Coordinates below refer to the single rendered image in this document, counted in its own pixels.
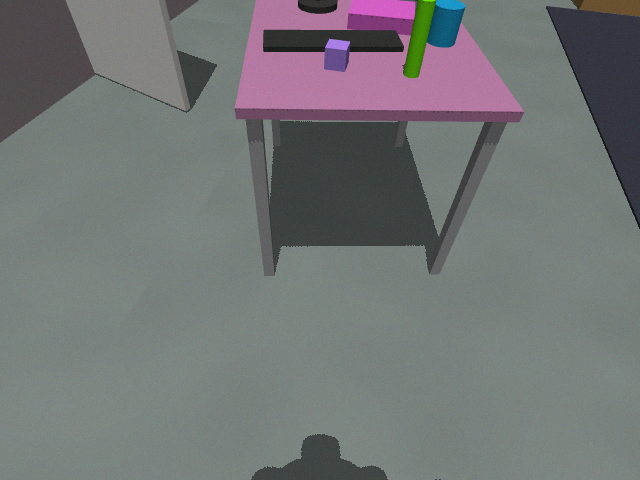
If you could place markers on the table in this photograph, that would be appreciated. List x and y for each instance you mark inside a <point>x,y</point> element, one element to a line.
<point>455,84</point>

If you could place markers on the armchair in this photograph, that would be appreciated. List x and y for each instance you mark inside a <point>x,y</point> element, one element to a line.
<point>625,7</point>

